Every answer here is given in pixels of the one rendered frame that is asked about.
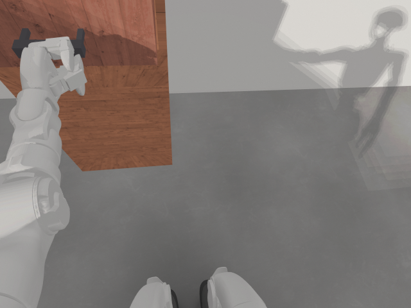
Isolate cabinet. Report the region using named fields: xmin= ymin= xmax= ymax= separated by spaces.
xmin=0 ymin=0 xmax=172 ymax=171

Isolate robot left hand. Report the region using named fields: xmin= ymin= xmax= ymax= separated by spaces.
xmin=20 ymin=37 xmax=87 ymax=102

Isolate robot thigh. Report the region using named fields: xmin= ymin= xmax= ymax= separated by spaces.
xmin=207 ymin=272 xmax=267 ymax=308
xmin=130 ymin=282 xmax=173 ymax=308

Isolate drawer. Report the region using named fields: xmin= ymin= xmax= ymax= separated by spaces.
xmin=0 ymin=0 xmax=158 ymax=67

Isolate left robot forearm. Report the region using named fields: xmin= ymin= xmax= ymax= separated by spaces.
xmin=0 ymin=89 xmax=62 ymax=185

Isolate right robot thigh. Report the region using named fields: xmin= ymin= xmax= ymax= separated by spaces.
xmin=207 ymin=272 xmax=267 ymax=308

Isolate handle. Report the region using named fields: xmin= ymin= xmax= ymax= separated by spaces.
xmin=12 ymin=28 xmax=86 ymax=58

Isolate left robot upper arm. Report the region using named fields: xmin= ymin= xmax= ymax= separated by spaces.
xmin=0 ymin=176 xmax=70 ymax=308

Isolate left robot thigh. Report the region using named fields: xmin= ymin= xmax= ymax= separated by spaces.
xmin=130 ymin=282 xmax=173 ymax=308

